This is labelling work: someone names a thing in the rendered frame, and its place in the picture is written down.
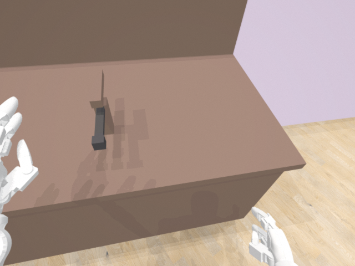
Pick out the tap lever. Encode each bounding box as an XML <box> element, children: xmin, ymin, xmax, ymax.
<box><xmin>92</xmin><ymin>107</ymin><xmax>106</xmax><ymax>151</ymax></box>

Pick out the counter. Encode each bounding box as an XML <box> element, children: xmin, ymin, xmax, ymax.
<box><xmin>0</xmin><ymin>0</ymin><xmax>306</xmax><ymax>266</ymax></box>

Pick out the robot left forearm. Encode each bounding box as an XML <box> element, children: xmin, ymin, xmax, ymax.
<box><xmin>0</xmin><ymin>214</ymin><xmax>12</xmax><ymax>266</ymax></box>

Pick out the robot right hand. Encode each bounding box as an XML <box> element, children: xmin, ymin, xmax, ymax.
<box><xmin>249</xmin><ymin>207</ymin><xmax>294</xmax><ymax>266</ymax></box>

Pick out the robot left hand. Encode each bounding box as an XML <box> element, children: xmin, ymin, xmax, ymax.
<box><xmin>0</xmin><ymin>96</ymin><xmax>39</xmax><ymax>214</ymax></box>

